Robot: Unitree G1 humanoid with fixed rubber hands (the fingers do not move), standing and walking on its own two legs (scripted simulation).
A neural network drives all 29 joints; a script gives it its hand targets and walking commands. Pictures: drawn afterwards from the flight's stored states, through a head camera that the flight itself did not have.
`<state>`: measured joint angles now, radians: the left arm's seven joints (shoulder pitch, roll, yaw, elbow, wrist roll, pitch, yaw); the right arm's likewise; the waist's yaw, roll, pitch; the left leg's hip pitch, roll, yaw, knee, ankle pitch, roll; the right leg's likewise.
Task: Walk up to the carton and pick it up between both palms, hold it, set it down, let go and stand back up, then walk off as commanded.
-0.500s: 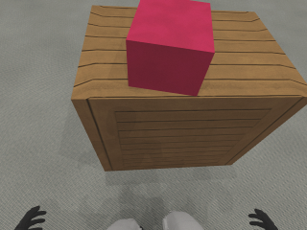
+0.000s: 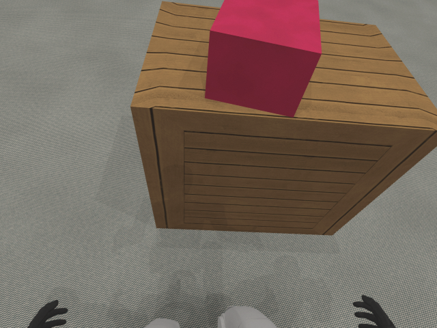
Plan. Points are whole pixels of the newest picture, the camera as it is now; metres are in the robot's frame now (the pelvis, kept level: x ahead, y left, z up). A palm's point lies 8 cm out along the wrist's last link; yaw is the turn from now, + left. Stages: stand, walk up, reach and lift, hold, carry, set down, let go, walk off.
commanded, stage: walk off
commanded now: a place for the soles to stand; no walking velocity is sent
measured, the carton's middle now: (262, 48) +0.75 -0.11 +0.10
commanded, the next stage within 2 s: none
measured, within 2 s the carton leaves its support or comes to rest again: neither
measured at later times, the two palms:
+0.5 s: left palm out of the picture +0.05 +0.14 -0.08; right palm out of the picture +0.07 -0.49 -0.09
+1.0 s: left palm out of the picture -0.02 +0.00 -0.07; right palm out of the picture +0.10 -0.61 -0.16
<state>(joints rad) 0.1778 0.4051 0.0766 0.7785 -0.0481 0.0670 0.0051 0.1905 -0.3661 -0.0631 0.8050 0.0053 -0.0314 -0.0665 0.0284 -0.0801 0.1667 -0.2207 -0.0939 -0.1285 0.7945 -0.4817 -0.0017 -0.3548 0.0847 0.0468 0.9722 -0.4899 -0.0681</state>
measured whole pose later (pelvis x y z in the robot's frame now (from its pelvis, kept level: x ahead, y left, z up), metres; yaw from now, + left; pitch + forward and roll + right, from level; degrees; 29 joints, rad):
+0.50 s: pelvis -0.02 -0.17 +0.02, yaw -2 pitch -5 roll +7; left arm 0.23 0.37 0.10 0.78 -0.05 0.05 -0.01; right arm 0.19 -0.40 -0.06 0.82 0.01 0.00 -0.08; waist 0.04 -0.10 0.23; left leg -0.34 -0.09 -0.13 1.02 -0.53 -0.04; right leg -0.24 0.12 0.01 0.70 -0.35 -0.05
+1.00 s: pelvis -0.04 -0.32 -0.02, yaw -1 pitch -2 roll +5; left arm 0.34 0.31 0.05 0.82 -0.05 -0.05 0.12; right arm 0.11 -0.44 -0.06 0.72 -0.02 0.09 -0.01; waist 0.03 0.11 0.21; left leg -0.59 -0.11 -0.20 1.30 -0.54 -0.04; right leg -0.33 0.05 0.22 1.01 -0.63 0.03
